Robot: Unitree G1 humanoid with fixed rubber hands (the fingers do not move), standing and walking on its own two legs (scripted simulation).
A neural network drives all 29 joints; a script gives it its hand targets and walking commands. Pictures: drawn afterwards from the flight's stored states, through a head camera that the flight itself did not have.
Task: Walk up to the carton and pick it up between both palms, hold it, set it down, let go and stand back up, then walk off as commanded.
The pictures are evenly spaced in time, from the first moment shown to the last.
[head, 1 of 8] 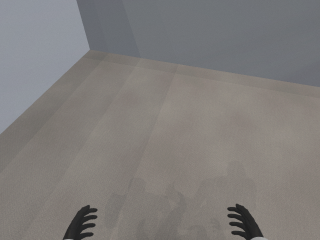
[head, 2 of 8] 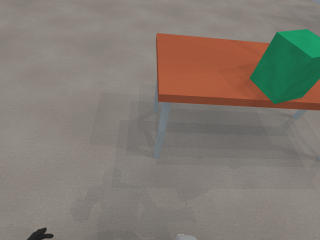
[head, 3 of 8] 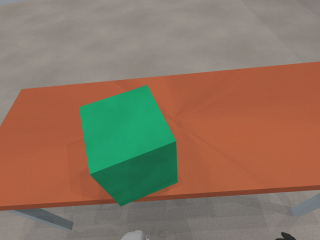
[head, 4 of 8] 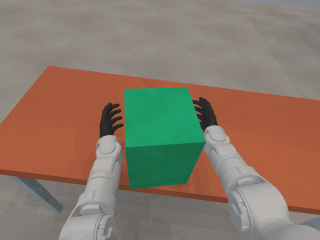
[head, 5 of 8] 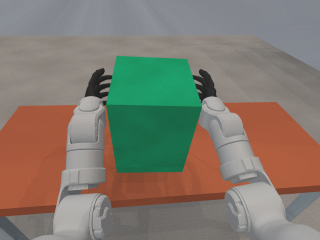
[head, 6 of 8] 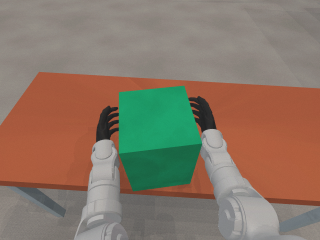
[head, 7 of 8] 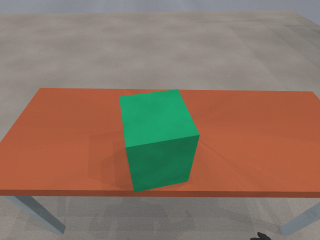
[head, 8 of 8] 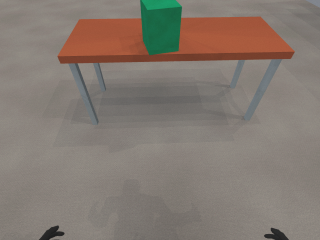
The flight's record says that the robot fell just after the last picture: no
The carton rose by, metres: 0.18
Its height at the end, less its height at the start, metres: +0.00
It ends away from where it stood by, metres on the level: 0.02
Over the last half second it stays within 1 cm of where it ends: yes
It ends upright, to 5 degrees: yes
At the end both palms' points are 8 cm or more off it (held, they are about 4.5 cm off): yes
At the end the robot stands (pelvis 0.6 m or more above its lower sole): yes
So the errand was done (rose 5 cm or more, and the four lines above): yes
